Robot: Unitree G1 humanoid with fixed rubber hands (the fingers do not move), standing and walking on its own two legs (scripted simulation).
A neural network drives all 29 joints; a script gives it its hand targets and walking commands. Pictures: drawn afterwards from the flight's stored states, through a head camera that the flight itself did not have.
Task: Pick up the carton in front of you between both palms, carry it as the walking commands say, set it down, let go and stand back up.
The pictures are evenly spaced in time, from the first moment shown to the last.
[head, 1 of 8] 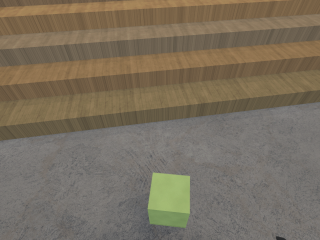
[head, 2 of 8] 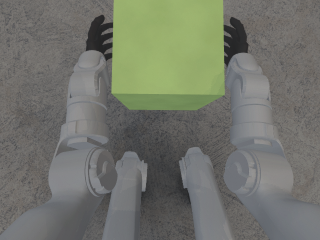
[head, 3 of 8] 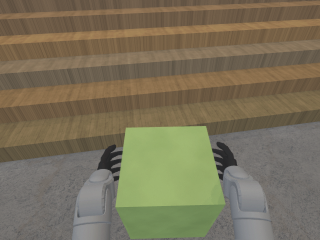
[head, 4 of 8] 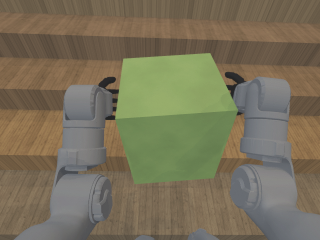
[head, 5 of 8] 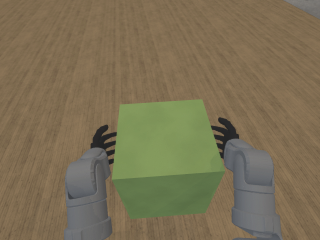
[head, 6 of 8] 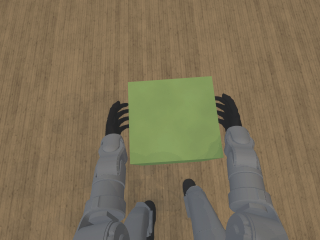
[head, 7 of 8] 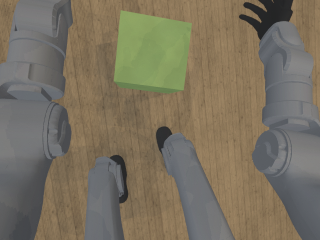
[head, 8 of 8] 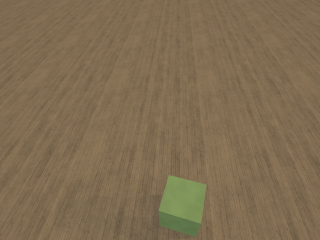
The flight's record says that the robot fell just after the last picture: no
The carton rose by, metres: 1.88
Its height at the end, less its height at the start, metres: +1.11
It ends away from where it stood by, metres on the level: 4.07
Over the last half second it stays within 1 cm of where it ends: yes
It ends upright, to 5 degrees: yes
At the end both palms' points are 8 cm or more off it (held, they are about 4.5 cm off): yes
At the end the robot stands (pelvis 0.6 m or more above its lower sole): yes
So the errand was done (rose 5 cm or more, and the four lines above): yes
